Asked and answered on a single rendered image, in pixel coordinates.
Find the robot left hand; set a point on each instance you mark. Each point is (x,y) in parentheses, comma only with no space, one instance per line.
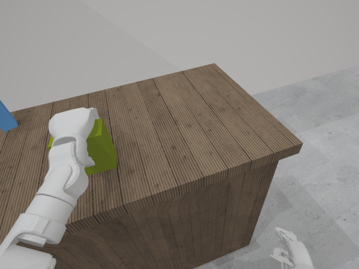
(78,121)

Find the robot right hand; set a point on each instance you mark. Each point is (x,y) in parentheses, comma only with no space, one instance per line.
(297,253)

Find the left robot forearm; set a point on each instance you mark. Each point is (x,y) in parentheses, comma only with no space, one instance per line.
(45,218)

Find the sponge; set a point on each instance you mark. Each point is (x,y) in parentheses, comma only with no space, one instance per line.
(100,148)

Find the robot left upper arm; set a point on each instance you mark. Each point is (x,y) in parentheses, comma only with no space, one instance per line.
(18,257)

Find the table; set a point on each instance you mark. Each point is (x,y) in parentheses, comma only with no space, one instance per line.
(195,153)

